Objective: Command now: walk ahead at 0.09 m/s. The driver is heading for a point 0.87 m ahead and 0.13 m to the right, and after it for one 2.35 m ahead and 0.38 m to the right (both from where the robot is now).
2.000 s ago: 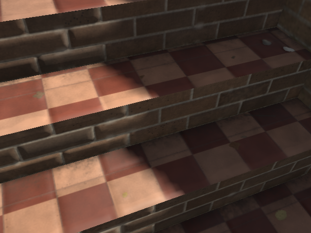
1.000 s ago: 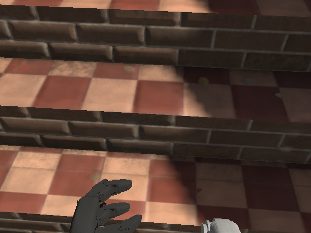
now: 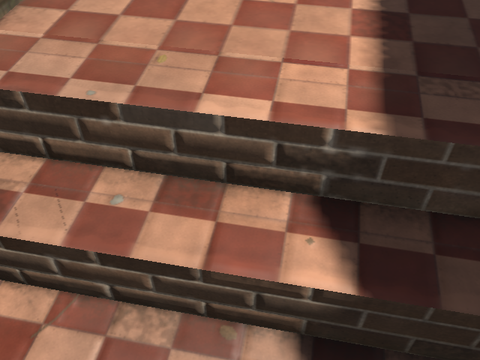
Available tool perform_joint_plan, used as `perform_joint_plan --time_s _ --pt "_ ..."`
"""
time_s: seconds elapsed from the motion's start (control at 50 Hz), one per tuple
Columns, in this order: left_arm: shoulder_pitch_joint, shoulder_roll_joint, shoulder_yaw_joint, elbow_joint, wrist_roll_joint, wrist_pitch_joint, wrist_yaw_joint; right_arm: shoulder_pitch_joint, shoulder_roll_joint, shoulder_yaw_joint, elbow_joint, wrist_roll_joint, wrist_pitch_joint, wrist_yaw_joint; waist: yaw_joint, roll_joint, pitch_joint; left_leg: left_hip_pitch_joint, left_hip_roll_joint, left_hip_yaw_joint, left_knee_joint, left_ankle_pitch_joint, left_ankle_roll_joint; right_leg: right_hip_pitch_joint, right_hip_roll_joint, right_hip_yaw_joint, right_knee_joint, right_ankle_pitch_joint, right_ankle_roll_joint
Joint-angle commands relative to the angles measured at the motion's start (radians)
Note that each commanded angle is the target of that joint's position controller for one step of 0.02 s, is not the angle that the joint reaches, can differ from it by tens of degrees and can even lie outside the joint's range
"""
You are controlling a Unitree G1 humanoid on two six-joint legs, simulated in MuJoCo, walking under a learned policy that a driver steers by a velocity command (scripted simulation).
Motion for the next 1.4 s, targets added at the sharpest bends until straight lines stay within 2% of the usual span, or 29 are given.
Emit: perform_joint_plan --time_s 0.02,0.12,0.18,0.22,0.26,0.28,0.3,0.4,0.52,0.6,0.64,0.7,0.72,0.74,0.76,0.78,0.82,0.86,1.02,1.1,1.12,1.16,1.2,1.22,1.26,1.28,1.32,1.36,1.4 --pt "0.194 -0.041 -0.026 0.030 -0.003 0.033 0.014 -0.078 -0.018 0.008 -0.045 0.003 -0.050 0.012 0.082 0.081 0.033 0.007 0.183 -0.343 -0.452 -0.156 0.144 -0.080 -0.025 -0.003 -0.012 0.043 0.033" --pt "0.114 0.033 -0.015 0.024 -0.022 0.051 0.003 -0.064 -0.147 -0.043 -0.064 -0.010 -0.055 -0.026 0.065 0.137 -0.011 0.064 0.219 -0.387 -0.632 -0.353 0.174 0.067 -0.142 -0.124 -0.394 -0.143 0.025" --pt "0.230 0.052 -0.002 0.100 -0.081 0.059 -0.005 -0.038 -0.167 -0.057 -0.047 -0.007 -0.048 -0.037 0.086 0.159 -0.020 0.001 0.190 -0.269 -0.708 -0.332 0.171 0.483 -0.142 -0.273 -0.922 -0.494 -0.042" --pt "0.417 -0.005 -0.005 0.193 -0.029 0.050 -0.003 -0.063 -0.136 -0.056 -0.043 -0.011 -0.050 -0.011 0.135 0.069 0.018 -0.064 0.177 -0.251 -0.571 -0.415 0.174 0.673 -0.088 -0.315 -1.131 -0.471 -0.090" --pt "0.544 -0.016 -0.020 0.247 0.008 -0.009 -0.020 -0.069 0.066 0.003 -0.066 0.028 -0.046 0.029 0.144 -0.273 0.064 -0.265 -0.012 -0.093 0.183 -0.012 0.073 0.756 -0.261 0.208 -1.448 -0.613 -0.127" --pt "0.453 0.049 -0.005 0.217 -0.003 -0.013 -0.012 -0.017 0.047 -0.013 -0.102 0.019 -0.060 0.054 0.051 -0.294 0.052 -0.435 -0.102 -0.188 0.380 0.068 0.018 0.807 -0.401 0.698 -1.807 -0.860 -0.179" --pt "0.346 0.090 0.011 0.203 -0.020 -0.017 -0.012 -0.092 0.003 -0.023 -0.133 -0.014 -0.069 0.065 0.005 -0.196 0.145 -0.476 -0.044 -0.210 0.564 0.150 -0.010 0.676 -0.482 0.814 -1.893 -1.028 -0.200" --pt "0.381 0.018 0.001 0.304 -0.025 -0.085 -0.021 -0.170 0.076 0.034 -0.227 -0.011 -0.073 0.074 -0.021 0.059 0.114 -0.648 -0.010 -0.200 0.944 0.384 0.044 0.695 -0.312 0.194 -1.598 -0.479 -0.112" --pt "0.464 0.023 -0.002 0.346 0.000 -0.112 -0.026 -0.322 0.114 0.051 -0.338 0.007 -0.043 0.038 0.023 -0.063 0.120 -0.953 0.000 -0.142 1.323 0.154 0.065 0.807 -0.377 0.131 -1.685 -0.418 -0.180" --pt "0.487 0.001 -0.007 0.389 -0.023 -0.101 -0.007 -0.533 0.125 0.079 -0.509 0.017 -0.020 0.036 0.036 -0.072 0.197 -0.848 0.097 -0.029 0.946 0.031 0.080 0.721 -0.312 -0.026 -1.885 -0.240 -0.134" --pt "0.480 0.017 -0.009 0.383 -0.060 -0.077 0.012 -0.540 0.148 0.099 -0.498 0.059 -0.004 0.046 0.073 -0.110 0.153 -0.423 0.070 0.112 0.512 -0.023 0.124 0.630 -0.267 -0.167 -2.053 0.179 -0.165" --pt "0.398 0.248 0.030 0.311 -0.110 -0.132 -0.001 -0.002 0.059 0.049 -0.326 0.068 0.012 0.030 -0.165 -0.243 -0.300 0.237 -0.116 0.104 0.256 -0.038 0.136 0.808 -0.358 -0.193 -1.502 1.670 -0.165" --pt "0.328 0.278 0.049 0.278 -0.106 -0.150 -0.033 0.108 -0.040 0.013 -0.310 0.033 0.011 0.031 -0.234 -0.234 -0.402 0.378 -0.116 -0.006 0.065 -0.011 0.139 0.844 -0.330 -0.187 -1.274 1.569 -0.128" --pt "0.326 0.199 0.040 0.230 -0.112 -0.160 -0.066 0.181 -0.150 -0.025 -0.260 -0.003 0.005 0.020 -0.209 -0.046 -0.467 0.557 0.075 -0.451 -0.129 -0.218 0.220 0.565 -0.238 -0.113 -0.958 1.298 -0.090" --pt "0.206 0.152 0.050 0.187 -0.082 -0.160 -0.105 0.237 -0.210 -0.060 -0.225 -0.002 0.032 0.001 -0.234 0.142 -0.441 0.576 0.224 -0.958 -0.610 -0.454 0.295 0.332 -0.022 -0.077 -0.534 0.310 -0.071" --pt "0.161 0.070 0.051 0.136 -0.018 -0.152 -0.101 0.078 -0.232 -0.076 -0.219 0.009 0.020 0.001 -0.170 0.145 -0.422 0.514 0.272 -1.133 -0.771 -0.486 0.241 0.156 0.041 0.107 0.035 0.057 -0.033" --pt "-0.012 -0.062 0.005 -0.028 0.029 -0.139 -0.077 -0.031 -0.074 -0.037 -0.105 0.015 -0.031 0.015 -0.042 0.014 -0.142 0.288 0.259 -0.797 -0.623 -0.364 0.173 -0.077 -0.021 0.050 0.314 0.163 -0.077" --pt "0.014 -0.149 -0.048 -0.063 0.015 -0.120 -0.066 0.061 0.074 0.007 0.036 -0.006 -0.061 0.023 0.023 -0.044 0.017 0.184 0.209 -0.519 -0.584 -0.085 0.117 -0.226 -0.019 0.072 0.409 0.098 -0.118" --pt "-0.263 -0.159 -0.108 -0.178 -0.040 -0.007 0.011 0.186 -0.008 0.032 0.153 0.029 -0.158 0.084 0.053 -0.005 0.159 0.138 0.118 -0.064 -0.870 0.133 -0.021 -0.528 -0.020 -0.077 0.335 -0.179 -0.125" --pt "-0.356 -0.167 -0.125 -0.188 -0.039 0.015 -0.015 0.354 -0.061 0.012 0.163 0.047 -0.125 0.007 -0.024 0.126 -0.007 0.444 0.151 -0.067 -1.066 0.545 0.105 -0.305 -0.145 -0.307 0.009 -0.218 -0.135" --pt "-0.299 -0.144 -0.122 -0.128 -0.051 0.010 -0.025 0.332 -0.037 0.016 0.131 0.064 -0.116 -0.003 -0.016 0.043 -0.053 0.460 0.111 0.040 -1.023 0.878 0.087 -0.124 -0.112 -0.386 -0.197 -0.283 -0.149" --pt "-0.113 -0.131 -0.119 -0.058 -0.078 0.011 -0.020 0.279 -0.136 0.001 0.063 0.092 -0.140 -0.022 0.061 0.155 -0.210 0.508 0.184 0.043 -0.811 1.845 0.155 0.212 -0.032 -0.385 -0.387 -0.423 -0.147" --pt "0.033 -0.017 -0.082 -0.028 -0.048 0.030 -0.018 0.282 -0.215 -0.029 0.039 0.100 -0.160 0.017 0.113 0.226 -0.357 0.673 0.236 -0.018 -0.474 2.104 0.198 0.386 0.039 -0.339 -0.688 -0.566 -0.139" --pt "0.109 0.040 -0.054 0.007 -0.021 0.029 -0.023 0.276 -0.207 -0.036 0.013 0.086 -0.169 0.034 0.133 0.228 -0.392 0.633 0.217 -0.049 -0.259 1.867 0.186 0.502 0.015 -0.192 -0.828 -0.627 -0.153" --pt "0.197 0.222 0.042 0.111 0.005 0.070 0.004 0.108 -0.078 -0.049 -0.113 0.021 -0.157 0.095 0.153 -0.122 -0.312 -0.065 -0.144 -0.175 0.628 0.430 0.080 0.645 -0.315 0.930 -1.617 -1.201 -0.323" --pt "0.044 0.173 0.040 0.114 -0.008 0.050 0.000 0.024 0.021 -0.035 -0.215 -0.031 -0.148 0.092 0.082 -0.038 -0.159 -0.292 -0.139 -0.337 1.079 0.382 0.056 0.533 -0.347 0.907 -1.639 -1.117 -0.263" --pt "0.052 0.020 -0.002 0.259 0.004 -0.006 -0.002 -0.037 0.141 0.027 -0.324 -0.028 -0.130 0.072 -0.041 0.050 0.112 -0.506 -0.112 -0.333 1.215 0.396 0.091 0.317 -0.327 0.501 -1.496 -0.807 -0.187" --pt "0.077 -0.108 -0.035 0.330 0.009 -0.040 -0.024 0.075 0.165 0.054 -0.284 0.001 -0.096 0.050 -0.118 0.099 0.136 -0.508 -0.114 -0.366 1.214 0.413 0.096 0.276 -0.259 0.249 -1.449 -0.480 -0.109" --pt "0.123 -0.071 -0.033 0.356 -0.008 -0.069 -0.044 0.049 0.180 0.066 -0.288 0.008 -0.066 0.034 -0.128 0.076 0.162 -0.607 -0.104 -0.368 1.181 0.348 0.080 0.318 -0.258 0.119 -1.486 -0.330 -0.086"
Keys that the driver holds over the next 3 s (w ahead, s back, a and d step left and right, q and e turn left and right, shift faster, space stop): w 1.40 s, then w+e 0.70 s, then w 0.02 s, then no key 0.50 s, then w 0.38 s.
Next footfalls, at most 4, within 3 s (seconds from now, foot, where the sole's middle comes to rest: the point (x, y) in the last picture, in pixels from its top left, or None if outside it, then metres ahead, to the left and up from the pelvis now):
0.26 right None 0.11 -0.13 -0.70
0.70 left None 0.43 0.09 -0.50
1.20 right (289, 240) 0.62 -0.06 -0.30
1.72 left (208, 73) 0.93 0.13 -0.10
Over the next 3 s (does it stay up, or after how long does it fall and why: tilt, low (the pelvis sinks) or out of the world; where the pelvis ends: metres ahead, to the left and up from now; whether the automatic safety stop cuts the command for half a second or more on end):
stays up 1.22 -0.10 0.68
